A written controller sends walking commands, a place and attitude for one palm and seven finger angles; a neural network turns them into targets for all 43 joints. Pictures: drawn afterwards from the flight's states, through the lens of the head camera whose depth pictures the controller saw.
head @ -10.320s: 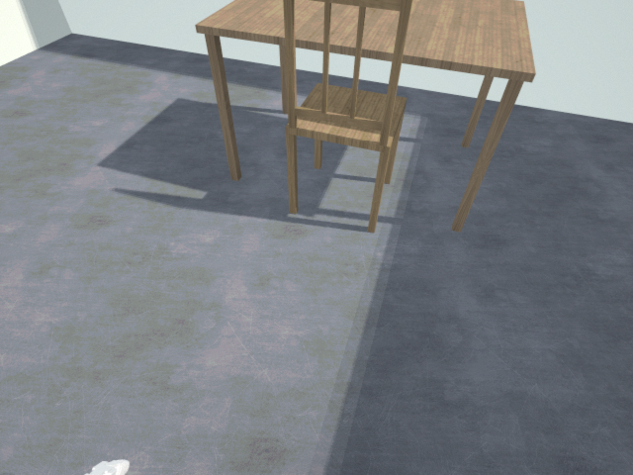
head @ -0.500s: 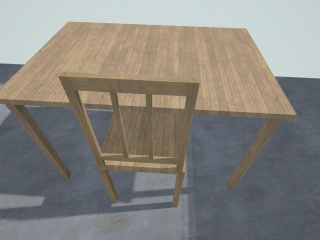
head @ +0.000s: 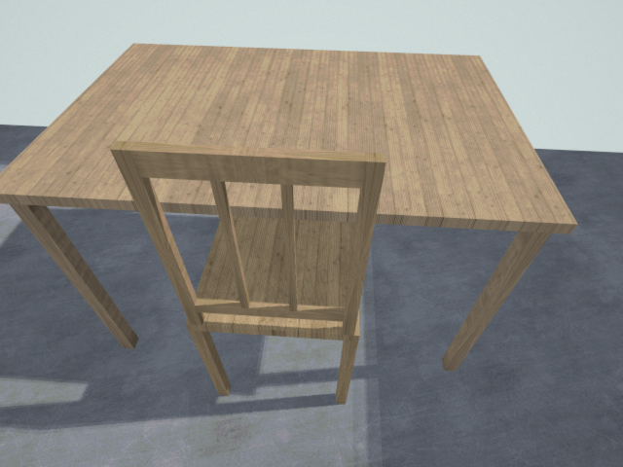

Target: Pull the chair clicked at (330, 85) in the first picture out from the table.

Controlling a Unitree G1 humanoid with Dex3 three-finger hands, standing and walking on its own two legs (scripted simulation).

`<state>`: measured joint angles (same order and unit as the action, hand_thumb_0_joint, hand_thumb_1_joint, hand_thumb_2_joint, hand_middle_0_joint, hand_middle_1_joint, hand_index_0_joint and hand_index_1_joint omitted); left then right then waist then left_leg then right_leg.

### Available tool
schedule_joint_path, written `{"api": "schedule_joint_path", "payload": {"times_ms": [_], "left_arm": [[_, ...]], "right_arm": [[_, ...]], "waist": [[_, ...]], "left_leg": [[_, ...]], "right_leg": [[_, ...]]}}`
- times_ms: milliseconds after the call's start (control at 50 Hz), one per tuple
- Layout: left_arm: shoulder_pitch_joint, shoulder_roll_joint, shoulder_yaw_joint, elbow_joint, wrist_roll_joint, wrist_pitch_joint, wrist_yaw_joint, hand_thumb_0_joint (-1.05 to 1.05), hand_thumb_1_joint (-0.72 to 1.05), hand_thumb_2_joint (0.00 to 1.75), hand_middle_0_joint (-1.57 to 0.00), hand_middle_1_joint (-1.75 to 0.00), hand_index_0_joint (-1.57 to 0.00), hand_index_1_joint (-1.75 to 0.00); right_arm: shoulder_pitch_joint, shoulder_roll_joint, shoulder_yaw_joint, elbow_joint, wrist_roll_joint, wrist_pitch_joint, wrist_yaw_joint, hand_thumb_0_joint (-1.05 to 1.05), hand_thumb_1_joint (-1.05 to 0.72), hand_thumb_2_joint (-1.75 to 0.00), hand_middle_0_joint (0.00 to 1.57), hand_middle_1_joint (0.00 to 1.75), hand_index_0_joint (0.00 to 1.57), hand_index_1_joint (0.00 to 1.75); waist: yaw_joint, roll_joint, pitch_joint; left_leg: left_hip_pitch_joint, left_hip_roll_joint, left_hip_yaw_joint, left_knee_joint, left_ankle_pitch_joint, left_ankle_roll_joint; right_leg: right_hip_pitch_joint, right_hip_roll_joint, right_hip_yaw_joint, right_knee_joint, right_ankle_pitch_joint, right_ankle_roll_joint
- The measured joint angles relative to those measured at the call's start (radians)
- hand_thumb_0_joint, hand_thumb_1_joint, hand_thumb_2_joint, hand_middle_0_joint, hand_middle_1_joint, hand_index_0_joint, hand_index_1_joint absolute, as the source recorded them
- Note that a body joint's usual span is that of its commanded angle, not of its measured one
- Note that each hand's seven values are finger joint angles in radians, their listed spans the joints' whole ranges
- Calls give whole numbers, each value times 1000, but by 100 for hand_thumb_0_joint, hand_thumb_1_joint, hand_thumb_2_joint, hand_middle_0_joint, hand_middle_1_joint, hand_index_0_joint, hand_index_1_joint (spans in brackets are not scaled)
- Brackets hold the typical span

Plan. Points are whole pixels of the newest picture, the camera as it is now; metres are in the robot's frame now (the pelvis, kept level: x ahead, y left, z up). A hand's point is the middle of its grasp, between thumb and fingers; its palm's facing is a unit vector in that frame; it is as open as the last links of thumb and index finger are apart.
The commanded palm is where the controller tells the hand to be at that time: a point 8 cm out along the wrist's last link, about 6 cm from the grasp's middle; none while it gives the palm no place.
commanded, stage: shuffle to correct the standing spot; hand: left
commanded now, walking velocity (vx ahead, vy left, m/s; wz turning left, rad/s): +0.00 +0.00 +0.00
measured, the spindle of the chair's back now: (233, 253) +0.48 +0.18 -0.06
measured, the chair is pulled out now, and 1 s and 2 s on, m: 0.00 0.00 0.00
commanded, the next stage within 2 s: come to a stop and stand still in 0.18 s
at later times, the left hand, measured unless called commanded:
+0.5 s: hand out of the picture -0.02 +0.17 -0.19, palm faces +0.03 -0.99 -0.16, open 7.3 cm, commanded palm none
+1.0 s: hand out of the picture +0.09 +0.20 -0.18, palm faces -0.02 -0.97 -0.24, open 7.3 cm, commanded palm none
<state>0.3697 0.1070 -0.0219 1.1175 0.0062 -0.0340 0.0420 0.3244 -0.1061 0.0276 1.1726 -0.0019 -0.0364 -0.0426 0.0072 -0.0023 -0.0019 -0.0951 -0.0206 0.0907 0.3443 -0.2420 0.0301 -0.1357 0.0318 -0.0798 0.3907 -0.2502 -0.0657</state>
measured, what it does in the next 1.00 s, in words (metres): steps on the spot: right foot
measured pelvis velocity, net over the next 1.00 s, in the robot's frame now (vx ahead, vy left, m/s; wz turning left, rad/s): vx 0.03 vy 0.01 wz -0.03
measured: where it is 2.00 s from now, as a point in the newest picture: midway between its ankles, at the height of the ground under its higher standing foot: outside the picture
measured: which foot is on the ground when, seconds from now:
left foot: down 0.00-1.00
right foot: down 0.00-0.68, up 0.70-0.92, down 0.94-1.00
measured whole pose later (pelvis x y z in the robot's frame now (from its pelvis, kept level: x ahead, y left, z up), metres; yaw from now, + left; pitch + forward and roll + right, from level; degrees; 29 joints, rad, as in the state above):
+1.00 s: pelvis +0.03 +0.01 -0.02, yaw -2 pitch +0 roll +0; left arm 0.23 0.19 0.03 0.98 0.02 0.01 0.03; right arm 0.27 -0.16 -0.01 1.07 -0.02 0.01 -0.02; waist -0.02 0.00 0.03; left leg -0.21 -0.01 0.09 0.58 -0.37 0.04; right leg -0.27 -0.04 0.02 0.60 -0.33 0.02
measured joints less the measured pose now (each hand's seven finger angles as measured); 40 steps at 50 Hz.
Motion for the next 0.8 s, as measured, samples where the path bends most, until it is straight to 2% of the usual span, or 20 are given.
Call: {"api": "schedule_joint_path", "payload": {"times_ms": [140,320,360,420,460,500,580,660,700,760,800], "left_arm": [[4,-2,3,1,2,-1,-3,0,91,90,-20,-30,-20,-30],[41,7,27,8,6,7,-14,0,91,90,-20,-30,-20,-30],[39,1,24,15,11,-14,1,0,91,90,-20,-30,-20,-30],[36,-10,18,13,16,-31,8,0,91,90,-20,-30,-20,-30],[33,-13,16,15,15,-30,10,0,91,90,-20,-30,-20,-30],[23,-8,15,20,8,-17,11,1,91,90,-20,-30,-20,-30],[-7,-1,19,-1,5,8,16,1,91,90,-20,-30,-20,-30],[-49,13,29,-47,10,24,21,1,92,90,-20,-30,-20,-30],[-66,28,39,-72,11,38,19,1,92,90,-20,-30,-20,-30],[-96,53,54,-108,15,66,12,1,92,90,-20,-30,-20,-30],[-117,69,65,-129,15,78,6,1,92,90,-20,-30,-20,-30]], "right_arm": [[1,0,-3,2,-3,5,2,0,-91,-90,20,30,20,30],[43,-1,-13,8,-12,10,6,0,-91,-90,20,30,20,30],[35,-9,-14,-5,-14,21,12,0,-91,-90,20,30,20,30],[2,-22,-25,-51,-15,31,13,0,-91,-90,20,30,20,30],[-18,-26,-28,-73,-14,25,10,0,-92,-90,20,30,20,30],[-27,-30,-31,-74,-16,15,1,2,-93,-90,20,30,20,30],[-22,-44,-31,-79,-13,9,-9,2,-95,-90,20,30,20,30],[-37,-52,-34,-90,-15,15,-15,2,-95,-90,20,30,20,30],[-43,-51,-36,-103,-18,17,-17,2,-95,-90,20,30,20,30],[-49,-48,-39,-124,-25,21,-18,1,-94,-90,20,30,20,30],[-50,-47,-40,-130,-29,27,-15,1,-93,-90,20,30,20,30]], "waist": [[0,1,-1],[3,-10,-9],[7,7,-2],[-2,37,25],[-11,43,33],[-16,29,31],[-9,28,-2],[-8,27,-1],[-10,22,5],[-19,21,16],[-24,22,25]], "left_leg": [[-8,7,-5,20,-12,-4],[-31,20,-11,122,-97,-9],[-84,36,-29,213,-135,-7],[-170,54,-51,352,-198,-1],[-170,52,-52,301,-143,-4],[-142,29,-39,264,-137,7],[-112,-3,-27,242,-156,35],[-96,-19,-14,220,-145,49],[-91,-24,-4,208,-137,54],[-92,-19,4,188,-119,58],[-97,-11,3,179,-108,55]], "right_leg": [[0,6,-5,3,-6,-5],[-9,14,-10,78,-79,-14],[-22,30,-16,80,-82,-7],[-38,51,-19,82,-79,-9],[-44,47,-15,101,-91,-3],[-51,23,-5,147,-118,12],[-28,-7,9,142,-136,38],[-35,-24,20,162,-133,47],[-68,-30,29,225,-141,43],[-164,-26,53,424,-247,45],[-216,-29,64,511,-261,50]]}}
